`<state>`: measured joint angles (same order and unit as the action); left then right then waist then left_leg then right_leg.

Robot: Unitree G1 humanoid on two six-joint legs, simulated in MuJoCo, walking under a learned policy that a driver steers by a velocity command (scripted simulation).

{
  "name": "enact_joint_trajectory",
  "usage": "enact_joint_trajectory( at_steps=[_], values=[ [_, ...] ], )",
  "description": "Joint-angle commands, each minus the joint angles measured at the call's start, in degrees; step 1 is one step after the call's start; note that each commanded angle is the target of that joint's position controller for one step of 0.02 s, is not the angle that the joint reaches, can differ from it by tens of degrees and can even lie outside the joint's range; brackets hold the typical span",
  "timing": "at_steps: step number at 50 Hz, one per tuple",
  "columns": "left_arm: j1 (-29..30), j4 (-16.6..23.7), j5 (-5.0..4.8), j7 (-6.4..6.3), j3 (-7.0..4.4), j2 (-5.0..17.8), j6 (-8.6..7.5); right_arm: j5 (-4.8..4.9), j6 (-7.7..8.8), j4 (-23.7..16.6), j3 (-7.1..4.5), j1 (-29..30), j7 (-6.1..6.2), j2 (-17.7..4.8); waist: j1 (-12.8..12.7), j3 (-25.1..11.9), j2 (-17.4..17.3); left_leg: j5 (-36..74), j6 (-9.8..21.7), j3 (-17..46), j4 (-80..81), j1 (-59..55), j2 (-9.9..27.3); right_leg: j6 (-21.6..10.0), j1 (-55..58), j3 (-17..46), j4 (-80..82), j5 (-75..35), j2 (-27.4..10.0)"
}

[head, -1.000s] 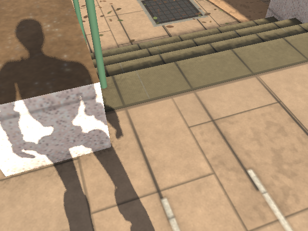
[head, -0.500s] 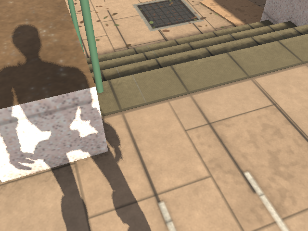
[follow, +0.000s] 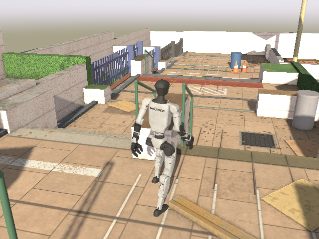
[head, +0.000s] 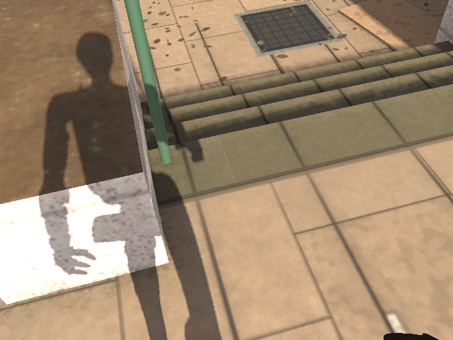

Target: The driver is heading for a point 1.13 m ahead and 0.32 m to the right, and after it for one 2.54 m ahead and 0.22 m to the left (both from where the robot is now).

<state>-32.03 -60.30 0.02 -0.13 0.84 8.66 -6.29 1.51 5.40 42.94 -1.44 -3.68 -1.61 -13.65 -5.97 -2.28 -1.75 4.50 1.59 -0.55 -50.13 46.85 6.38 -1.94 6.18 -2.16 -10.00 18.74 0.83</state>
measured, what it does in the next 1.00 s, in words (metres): walks ahead, turning right: left foot, then right foot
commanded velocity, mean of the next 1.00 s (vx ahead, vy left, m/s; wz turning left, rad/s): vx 0.97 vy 0.00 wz -0.40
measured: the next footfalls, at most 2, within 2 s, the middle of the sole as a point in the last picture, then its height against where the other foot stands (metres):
left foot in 0.18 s outside the picture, level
right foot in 0.68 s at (299, 251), level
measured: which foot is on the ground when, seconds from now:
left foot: up 0.00-0.16, down 0.18-0.70, up 0.72-1.00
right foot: down 0.00-0.20, up 0.22-0.66, down 0.68-1.00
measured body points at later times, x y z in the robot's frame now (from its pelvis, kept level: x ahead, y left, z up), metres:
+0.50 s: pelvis +0.43 +0.04 +0.00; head +0.43 +0.03 +0.45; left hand +0.67 +0.26 -0.07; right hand +0.34 -0.21 -0.14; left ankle +0.33 +0.14 -0.74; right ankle +0.62 -0.13 -0.66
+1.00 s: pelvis +0.90 -0.06 +0.00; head +0.92 -0.09 +0.45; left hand +1.01 +0.19 -0.11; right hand +1.05 -0.38 -0.04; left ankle +1.19 +0.04 -0.67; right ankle +0.79 -0.08 -0.74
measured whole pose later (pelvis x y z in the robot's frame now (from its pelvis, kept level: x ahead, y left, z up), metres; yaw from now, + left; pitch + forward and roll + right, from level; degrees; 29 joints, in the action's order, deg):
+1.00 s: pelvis +0.90 -0.06 +0.00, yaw -26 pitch +1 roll +0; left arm -26.7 -44.3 -2.0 0.3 -3.4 14.1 -4.1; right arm -1.0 8.6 33.2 -1.3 0.5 0.3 -15.8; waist -5.5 2.1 -1.8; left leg 3.6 -2.4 9.7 -38.7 41.0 4.6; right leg -7.7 -3.1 12.1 -22.3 18.1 10.0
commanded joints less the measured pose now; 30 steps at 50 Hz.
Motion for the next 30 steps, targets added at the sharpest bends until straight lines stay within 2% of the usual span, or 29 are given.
enact_joint_trajectory(
  at_steps=[1,3,4,5,6,7,8,9,10,11,12,13,14,15,16,17,19,21,22,23,24,26,27,28,29,30],
  values=[
    [-1.5,2.8,-0.36,-1.15,-1.8,10.3,-0.38,0.6,1.16,-7.1,-0.12,12.0,-1.44,-1.3,0.9,13.2,5.7,5.2,0.2,-2.1,10.8,-1.0,-1.8,-7.1,-7.8,5.1,10.7,-15.1,-12.7],
    [-2.4,2.9,-0.64,-1.25,-2.06,10.7,0.01,0.82,1.36,-8.4,-0.17,14.5,-2.43,-1.5,1.2,13.6,5.9,4.1,1.3,-2.4,15.6,-2.7,-2.8,-6.8,-3.1,3.4,9.7,-19.0,-14.0],
    [-2.4,3.1,-0.91,-1.3,-2.36,11.2,0.18,0.91,1.55,-9.2,-0.1,15.7,-2.77,-1.7,1.7,13.3,6.4,2.1,1.7,-3.1,17.5,-4.5,-3.7,-6.7,-1.2,2.5,8.2,-24.8,-14.4],
    [-2.3,3.3,-0.7,-1.3,-2.74,12.3,0.41,0.89,1.66,-9.9,-0.3,16.2,-2.91,-2.5,2.5,12.2,7.7,-0.7,2.5,-4.5,18.3,-7.4,-5.4,-6.6,0.9,1.7,5.3,-36.7,-14.9],
    [-2.3,3.3,-0.01,-1.34,-3.24,13.6,0.73,0.83,1.49,-10.4,-0.78,15.3,-2.75,-3.7,4.1,9.8,9.9,-4.4,3.5,-5.7,17.8,-11.0,-7.4,-6.3,3.5,1.6,0.9,-52.1,-15.9],
    [-2.3,3.1,0.89,-1.39,-3.6,14.5,1.27,1.08,1.07,-10.2,-1.68,11.3,-2.28,-5.9,7.1,6.0,13.0,-8.5,4.8,-6.8,16.8,-16.3,-9.5,-6.0,6.1,1.8,-5.5,-67.3,-16.8],
    [-1.1,3.1,1.77,-1.43,-3.89,15.3,2.15,1.62,0.47,-7.7,-3.15,0.6,-1.5,-8.9,13.0,-0.3,15.6,-11.2,6.6,-7.2,15.9,-28.2,-11.0,-5.4,4.9,1.1,-17.6,-78.2,-17.2],
    [2.9,4.8,2.07,-1.5,-3.93,16.3,2.63,1.87,-0.35,-2.8,-4.59,-16.0,-0.52,-12.0,21.1,-8.0,14.8,-11.7,8.7,-3.0,15.1,-49.7,-7.7,-3.6,-7.7,0.2,-35.6,-73.6,-15.2],
    [-0.7,7.6,1.79,-0.82,-2.11,8.2,1.55,-0.41,-0.78,0.2,-5.64,-25.7,0.32,-16.3,18.5,-18.9,-0.2,-38.2,14.0,21.4,15.2,-74.7,6.2,-2.6,-32.6,2.1,-60.0,-39.4,-7.4],
    [-3.2,7.5,-1.28,0.38,-0.64,3.4,-1.63,-1.11,0.35,1.9,-5.2,-27.6,-0.4,-15.1,15.3,-27.1,-14.7,-57.9,19.8,51.0,29.9,-81.4,14.5,-2.8,-44.6,12.5,-72.2,6.8,1.9],
    [6.4,10.5,-4.25,0.47,-2.77,11.3,-3.08,-1.34,0.68,3.5,-3.78,-25.8,0.03,-9.0,16.6,-15.7,-14.2,-51.5,15.6,48.5,35.7,-75.5,11.6,-5.0,-50.8,12.7,-75.2,6.0,-1.4],
    [13.2,13.0,-4.96,0.43,-2.69,12.0,-3.62,-1.77,1.11,3.9,-3.19,-22.9,-0.01,-7.0,15.4,-7.5,-7.7,-39.1,14.1,37.8,35.5,-66.3,10.3,-5.5,-51.7,11.0,-74.9,3.7,-3.6],
    [16.9,14.6,-3.79,0.24,-2.27,10.1,-3.92,-2.26,1.74,4.4,-2.94,-19.4,-0.47,-6.0,12.7,-3.6,0.6,-29.3,13.2,32.2,36.4,-56.7,8.2,-5.6,-48.9,10.6,-70.8,0.4,-5.4],
    [17.0,14.9,-2.83,0.34,-2.42,9.0,-3.33,-3.03,2.27,4.6,-2.35,-16.5,-0.9,-4.1,9.2,-0.8,2.7,-24.5,13.3,27.4,37.4,-48.5,6.0,-5.4,-45.4,10.9,-68.1,-1.9,-7.2],
    [14.5,14.8,-2.6,0.89,-2.22,7.7,-2.24,-3.51,2.48,4.7,-1.73,-14.2,-0.96,-2.2,6.0,0.2,1.5,-24.5,14.0,25.5,38.7,-43.6,5.3,-5.2,-43.1,11.5,-67.1,-2.5,-8.4],
    [13.1,14.5,-2.44,1.07,-2.1,6.7,-1.23,-2.79,2.42,5.0,-1.46,-13.4,-0.89,-1.8,4.2,1.8,1.3,-25.0,14.7,23.9,40.7,-40.5,5.4,-4.6,-42.9,10.9,-65.4,-1.7,-9.3],
    [14.6,15.7,-1.91,0.83,-1.72,6.2,0.31,-0.83,2.61,5.9,-1.45,-13.1,-0.51,-3.2,2.1,7.3,0.6,-26.4,14.3,20.4,44.7,-34.0,6.0,-2.8,-45.9,9.8,-60.2,-1.6,-11.6],
    [20.2,17.7,-1.16,0.66,-1.53,7.7,1.09,-1.26,3.03,6.2,-1.75,-13.8,0.39,-5.5,3.3,11.0,1.1,-20.9,13.1,13.8,47.3,-31.5,5.7,-0.7,-50.9,8.7,-54.7,-10.0,-12.0],
    [23.0,18.6,-0.81,0.75,-1.56,8.4,1.07,-1.47,3.25,6.4,-1.88,-14.6,0.74,-6.3,4.4,11.8,1.0,-16.4,11.9,9.2,47.7,-30.7,4.2,-0.2,-51.0,7.9,-50.3,-15.1,-11.3],
    [25.2,19.4,-0.52,1.09,-1.49,8.6,0.91,-1.73,3.49,6.7,-1.69,-15.7,0.98,-6.2,5.5,11.6,1.4,-11.6,10.6,4.3,47.3,-30.4,2.5,-0.2,-49.2,6.6,-45.8,-20.9,-10.2],
    [28.0,20.2,-0.56,1.58,-1.41,8.2,0.66,-1.92,3.72,6.9,-1.41,-17.2,1.16,-6.0,6.9,11.4,2.1,-8.5,9.3,0.2,47.6,-30.0,1.2,-0.6,-46.8,4.2,-41.6,-26.6,-8.9],
    [33.6,22.5,-1.14,2.38,-1.2,7.5,0.02,-1.26,4.11,8.0,-1.07,-21.5,1.4,-6.8,9.3,11.4,3.2,-6.1,7.4,-3.5,49.3,-31.9,1.1,-1.7,-42.0,1.1,-34.1,-34.4,-6.6],
    [36.1,23.7,-1.53,2.83,-1.11,7.3,-0.15,-0.81,3.98,8.7,-1.04,-23.6,1.77,-7.7,10.2,11.4,3.2,-5.3,6.8,-4.3,49.2,-36.2,1.7,-2.1,-42.2,0.5,-30.1,-35.2,-5.6],
    [38.5,25.0,-1.82,3.41,-1.07,7.3,-0.35,-0.88,3.51,9.2,-1.07,-25.0,1.92,-8.4,10.8,12.0,3.0,-2.0,5.9,-5.3,48.3,-41.0,2.6,-2.5,-43.4,-0.2,-27.1,-34.7,-4.5],
    [39.6,26.1,-1.95,3.94,-1.59,8.6,-0.76,-1.87,2.83,8.8,-1.23,-24.4,1.62,-10.0,10.5,12.0,2.0,9.6,4.8,-6.6,46.4,-44.8,3.3,-3.5,-43.0,-2.1,-25.8,-33.7,-2.9],
    [38.8,26.7,-2.04,4.45,-2.34,10.0,-0.97,-2.43,2.09,8.1,-1.41,-23.9,1.84,-11.3,9.2,10.2,-0.1,26.0,3.3,-7.9,42.5,-49.6,3.5,-4.4,-42.2,-4.4,-26.0,-30.3,-0.3]
  ],
)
